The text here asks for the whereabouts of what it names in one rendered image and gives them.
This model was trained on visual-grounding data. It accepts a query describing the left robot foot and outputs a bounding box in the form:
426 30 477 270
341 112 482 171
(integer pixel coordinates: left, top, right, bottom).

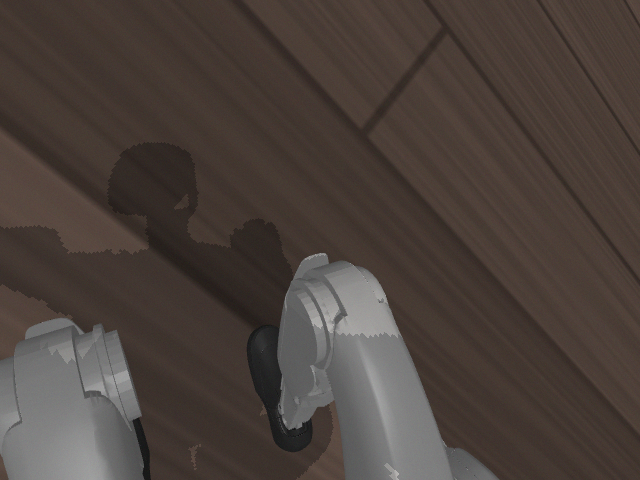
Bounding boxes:
132 418 151 480

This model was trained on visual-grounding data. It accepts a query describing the right robot hand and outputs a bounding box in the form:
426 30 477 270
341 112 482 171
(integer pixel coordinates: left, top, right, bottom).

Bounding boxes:
442 439 500 480

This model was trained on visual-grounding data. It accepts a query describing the right robot foot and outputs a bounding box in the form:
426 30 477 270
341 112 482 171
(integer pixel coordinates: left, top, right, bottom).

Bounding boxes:
247 325 313 452

